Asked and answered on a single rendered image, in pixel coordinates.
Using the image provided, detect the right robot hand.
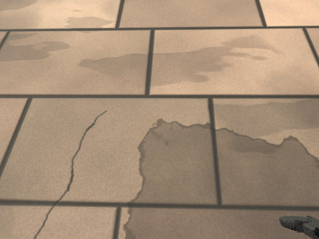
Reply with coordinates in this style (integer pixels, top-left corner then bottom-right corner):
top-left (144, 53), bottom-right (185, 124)
top-left (279, 215), bottom-right (319, 239)

